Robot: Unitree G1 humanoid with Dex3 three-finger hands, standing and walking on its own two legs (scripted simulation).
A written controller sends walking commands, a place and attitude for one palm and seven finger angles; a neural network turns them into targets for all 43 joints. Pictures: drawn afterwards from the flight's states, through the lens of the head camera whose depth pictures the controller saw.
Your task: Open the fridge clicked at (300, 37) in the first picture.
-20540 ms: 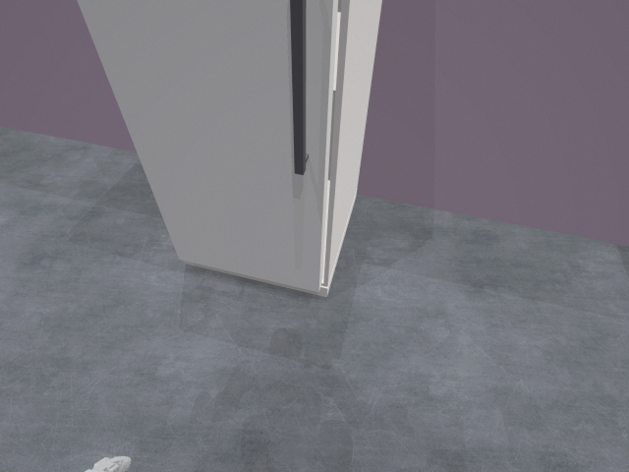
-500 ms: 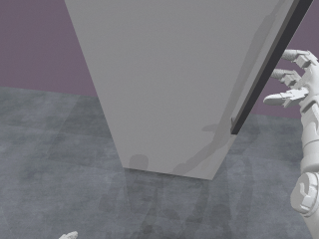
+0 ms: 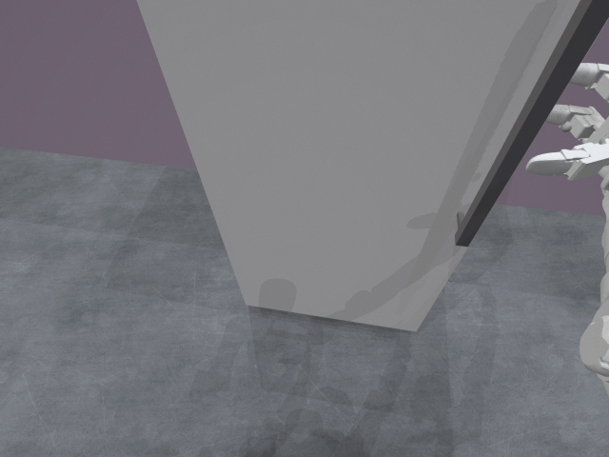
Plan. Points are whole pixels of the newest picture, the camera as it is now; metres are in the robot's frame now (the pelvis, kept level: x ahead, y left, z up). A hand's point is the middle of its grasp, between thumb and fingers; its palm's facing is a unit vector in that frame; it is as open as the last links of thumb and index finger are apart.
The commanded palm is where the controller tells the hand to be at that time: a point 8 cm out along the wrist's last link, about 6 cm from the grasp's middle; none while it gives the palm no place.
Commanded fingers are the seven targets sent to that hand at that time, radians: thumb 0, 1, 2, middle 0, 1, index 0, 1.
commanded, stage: feel for the door with the fingertips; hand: right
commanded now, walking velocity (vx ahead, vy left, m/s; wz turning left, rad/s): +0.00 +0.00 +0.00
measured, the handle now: (517, 126) +0.54 -0.18 +0.15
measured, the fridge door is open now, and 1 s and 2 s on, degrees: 0 0 0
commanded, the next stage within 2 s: slide the fingers in behind the handle in 0.02 s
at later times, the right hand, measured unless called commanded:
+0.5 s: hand (559, 130) +0.49 -0.20 +0.19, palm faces +0.00 +1.00 +0.02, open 14.0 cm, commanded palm +0.46 -0.25 +0.18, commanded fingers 0.00 0.50 -0.30 0.30 1.20 0.30 1.20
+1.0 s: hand (538, 131) +0.48 -0.18 +0.19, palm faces +0.01 +1.00 +0.01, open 14.0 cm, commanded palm +0.46 -0.23 +0.18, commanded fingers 0.00 0.50 -0.30 0.30 1.20 0.30 1.20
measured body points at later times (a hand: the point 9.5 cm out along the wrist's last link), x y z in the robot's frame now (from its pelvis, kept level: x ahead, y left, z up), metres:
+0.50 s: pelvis +0.00 -0.01 +0.00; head +0.05 -0.01 +0.45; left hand +0.02 +0.26 -0.11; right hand +0.49 -0.26 +0.19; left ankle -0.02 +0.13 -0.72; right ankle +0.01 -0.12 -0.72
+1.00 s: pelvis +0.00 +0.00 +0.00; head +0.04 +0.01 +0.45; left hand +0.05 +0.28 -0.11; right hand +0.48 -0.23 +0.19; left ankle -0.02 +0.13 -0.72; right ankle +0.01 -0.12 -0.72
